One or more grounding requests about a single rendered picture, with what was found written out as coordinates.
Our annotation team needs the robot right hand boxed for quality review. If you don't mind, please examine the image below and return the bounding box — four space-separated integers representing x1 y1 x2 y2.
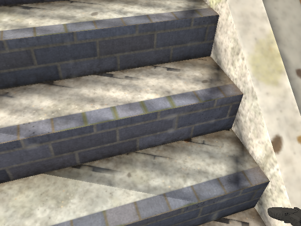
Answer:
267 207 301 226

